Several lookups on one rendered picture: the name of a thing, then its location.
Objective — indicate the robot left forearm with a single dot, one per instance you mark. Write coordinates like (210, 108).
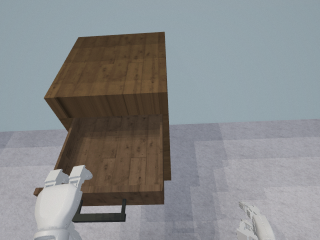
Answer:
(52, 234)

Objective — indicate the cabinet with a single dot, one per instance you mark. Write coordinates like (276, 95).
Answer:
(114, 75)

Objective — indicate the drawer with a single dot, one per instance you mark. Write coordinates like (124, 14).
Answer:
(125, 155)

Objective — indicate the handle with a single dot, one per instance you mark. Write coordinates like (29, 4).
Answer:
(100, 217)

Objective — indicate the robot right hand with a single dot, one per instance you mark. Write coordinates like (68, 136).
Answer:
(259, 229)

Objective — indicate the robot left hand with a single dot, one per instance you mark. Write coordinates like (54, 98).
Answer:
(57, 203)

